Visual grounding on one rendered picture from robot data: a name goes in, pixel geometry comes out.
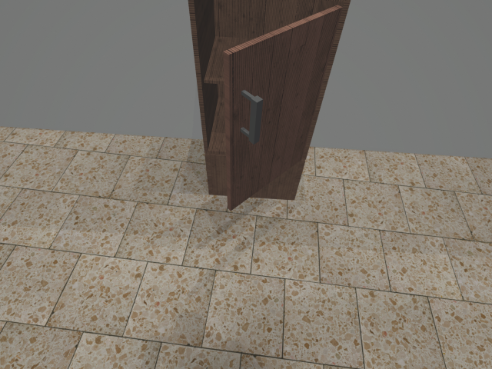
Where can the cupboard door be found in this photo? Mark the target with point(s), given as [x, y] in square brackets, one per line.
[285, 68]

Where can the handle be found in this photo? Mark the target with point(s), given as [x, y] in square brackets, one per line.
[255, 117]

